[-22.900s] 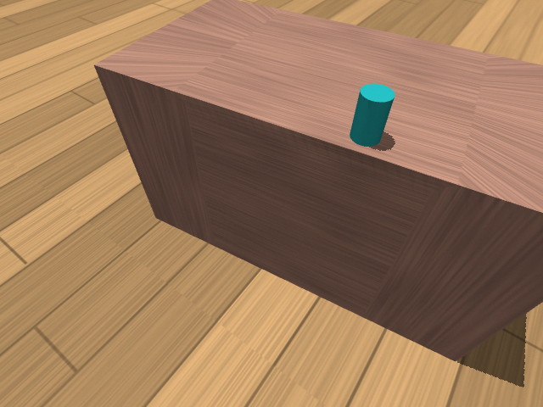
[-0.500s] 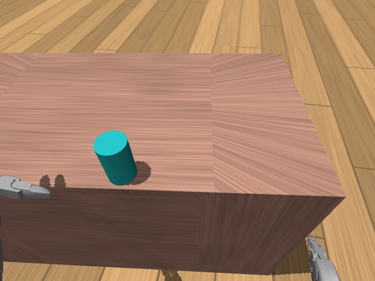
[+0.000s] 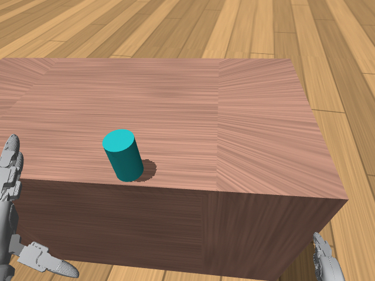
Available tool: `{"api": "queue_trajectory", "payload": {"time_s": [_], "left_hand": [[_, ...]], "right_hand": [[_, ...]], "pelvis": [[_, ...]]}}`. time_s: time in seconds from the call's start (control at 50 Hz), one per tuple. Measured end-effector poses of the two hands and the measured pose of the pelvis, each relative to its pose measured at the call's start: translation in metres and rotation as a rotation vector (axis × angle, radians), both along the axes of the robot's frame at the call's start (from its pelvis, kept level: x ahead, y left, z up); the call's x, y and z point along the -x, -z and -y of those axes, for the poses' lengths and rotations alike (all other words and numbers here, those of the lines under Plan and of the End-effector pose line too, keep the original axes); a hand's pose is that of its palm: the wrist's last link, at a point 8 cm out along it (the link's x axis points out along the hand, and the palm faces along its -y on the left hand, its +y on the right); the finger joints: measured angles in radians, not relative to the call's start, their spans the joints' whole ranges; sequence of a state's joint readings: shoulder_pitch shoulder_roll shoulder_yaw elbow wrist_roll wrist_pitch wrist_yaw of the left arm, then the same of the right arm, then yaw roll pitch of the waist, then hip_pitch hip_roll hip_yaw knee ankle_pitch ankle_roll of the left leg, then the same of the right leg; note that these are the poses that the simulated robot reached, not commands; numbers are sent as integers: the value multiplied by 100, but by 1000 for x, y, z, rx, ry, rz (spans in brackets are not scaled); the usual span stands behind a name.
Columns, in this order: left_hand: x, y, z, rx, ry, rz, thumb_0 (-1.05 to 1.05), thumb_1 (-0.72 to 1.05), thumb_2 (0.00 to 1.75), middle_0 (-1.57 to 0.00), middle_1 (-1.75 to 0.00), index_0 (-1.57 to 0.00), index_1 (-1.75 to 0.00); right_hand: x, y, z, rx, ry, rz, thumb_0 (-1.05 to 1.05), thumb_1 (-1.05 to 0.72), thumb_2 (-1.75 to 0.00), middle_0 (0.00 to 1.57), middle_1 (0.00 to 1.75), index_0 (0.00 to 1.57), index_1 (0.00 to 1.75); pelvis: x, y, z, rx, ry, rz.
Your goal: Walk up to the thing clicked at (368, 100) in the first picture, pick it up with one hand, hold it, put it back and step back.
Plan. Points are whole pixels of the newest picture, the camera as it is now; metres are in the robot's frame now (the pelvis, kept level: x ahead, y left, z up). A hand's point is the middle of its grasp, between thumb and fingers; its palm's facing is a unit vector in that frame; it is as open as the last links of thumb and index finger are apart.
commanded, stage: sink last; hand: left
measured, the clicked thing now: (124, 156) +0.40 +0.19 +0.04
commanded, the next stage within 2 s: home in 0.20 s
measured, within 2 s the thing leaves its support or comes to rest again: neither
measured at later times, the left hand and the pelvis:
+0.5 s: hand (60, 239) +0.18 +0.24 +0.08, palm faces +0.30 -0.88 -0.37, open 17.6 cm; pelvis +0.00 +0.00 +0.01, yaw +0 degrees
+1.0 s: hand (124, 262) +0.19 +0.17 -0.10, palm faces +0.06 -0.98 -0.20, open 17.7 cm; pelvis +0.01 +0.01 +0.00, yaw -2 degrees
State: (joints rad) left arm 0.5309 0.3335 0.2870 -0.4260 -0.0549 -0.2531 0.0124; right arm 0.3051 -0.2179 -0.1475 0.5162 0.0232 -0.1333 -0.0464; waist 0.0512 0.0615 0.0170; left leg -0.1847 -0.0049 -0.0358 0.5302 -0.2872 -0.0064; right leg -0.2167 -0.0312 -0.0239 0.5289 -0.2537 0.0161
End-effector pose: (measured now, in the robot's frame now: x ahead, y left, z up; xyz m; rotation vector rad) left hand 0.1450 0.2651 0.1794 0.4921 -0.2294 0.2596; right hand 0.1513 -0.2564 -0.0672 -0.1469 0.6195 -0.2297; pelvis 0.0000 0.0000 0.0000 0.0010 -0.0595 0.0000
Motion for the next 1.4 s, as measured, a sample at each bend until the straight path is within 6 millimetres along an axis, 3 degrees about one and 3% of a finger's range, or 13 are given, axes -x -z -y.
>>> {"api": "queue_trajectory", "payload": {"time_s": [0.14, 0.28, 0.4, 0.48, 0.62, 0.76, 0.88, 0.94, 1.14, 1.32, 1.4], "left_hand": [[2, -5, -24, -47, -71, 24, -1, -53, 4, -6, -5, -5, -5], [6, 33, -48, 28, -179, -98, -1, -54, 4, -6, -5, -5, -5], [5, 60, -30, 99, -142, -174, -2, -56, 5, -6, -5, -5, -5], [3, 77, -21, 138, -114, -223, -2, -57, 4, -6, -5, -5, -5], [4, 143, 0, 269, -104, -467, -2, -59, 3, -5, -5, -5, -4], [2, 205, 23, 362, -84, -715, -2, -60, 1, -5, -4, -5, -4], [-12, 246, 43, 409, -42, -871, -2, -59, 1, -5, -4, -5, -4], [-20, 254, 45, 416, -41, -904, -2, -59, 2, -5, -5, -5, -4], [-35, 248, 34, 394, -88, -879, -1, -57, 3, -5, -5, -5, -4], [-37, 252, 35, 369, -81, -914, -1, -55, 4, -5, -5, -5, -5], [-25, 264, 18, 273, -64, -1040, -1, -56, 4, -6, -5, -5, -5]], "right_hand": [[15, -1, 13, 9, 22, -20, -1, 54, -5, 6, 6, 6, 6], [22, 2, 17, 28, 15, -61, -1, 53, -6, 5, 6, 6, 6], [15, 1, 12, 41, -2, -62, -1, 46, -11, 7, 8, 7, 8], [7, 5, -5, 11, -39, -74, -1, 29, -23, 9, 11, 9, 11], [-7, 13, -42, -65, -98, -87, -1, -11, -46, 13, 17, 13, 17], [-10, 13, -33, -23, -69, -116, 0, -57, -72, 17, 25, 18, 25], [-8, 11, -29, 9, -65, -148, 1, -79, -84, 19, 28, 20, 28], [-6, 11, -29, 13, -64, -161, 1, -84, -87, 19, 29, 20, 29], [13, 24, -27, 1, -48, -256, 1, -90, -90, 20, 30, 21, 30], [20, 30, -26, 2, -52, -303, 1, -90, -90, 20, 30, 21, 30], [25, 35, -11, 31, -83, -351, 1, -90, -90, 20, 30, 21, 30]], "pelvis": [[6, -2, 5, -4, 3, 14], [9, -4, 5, -7, 6, 9], [7, -5, 3, -4, 7, 7], [5, -5, 3, -2, 6, 5], [0, -6, 1, -3, 6, -12], [-5, -5, -2, -4, 7, -29], [-8, -5, -3, 0, 14, -48], [-10, -5, -4, 2, 22, -52], [-17, -4, -9, 8, 33, -54], [-19, -3, -9, 6, 35, -62], [-18, -1, -8, -3, 29, -52]]}}
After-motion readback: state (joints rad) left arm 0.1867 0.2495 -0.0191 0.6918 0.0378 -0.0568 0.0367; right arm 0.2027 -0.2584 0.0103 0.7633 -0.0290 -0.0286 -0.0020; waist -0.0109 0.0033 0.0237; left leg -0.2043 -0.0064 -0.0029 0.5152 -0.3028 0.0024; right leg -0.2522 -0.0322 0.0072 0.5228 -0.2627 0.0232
